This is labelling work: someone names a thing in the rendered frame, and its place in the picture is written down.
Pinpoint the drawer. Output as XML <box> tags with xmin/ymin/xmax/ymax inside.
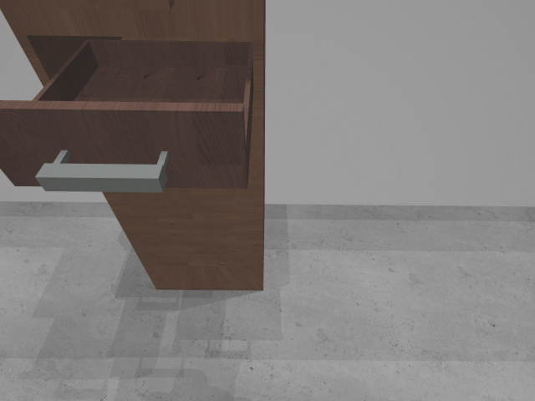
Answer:
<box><xmin>0</xmin><ymin>39</ymin><xmax>253</xmax><ymax>189</ymax></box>

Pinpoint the cabinet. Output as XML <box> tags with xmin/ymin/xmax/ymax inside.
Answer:
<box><xmin>0</xmin><ymin>0</ymin><xmax>266</xmax><ymax>291</ymax></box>

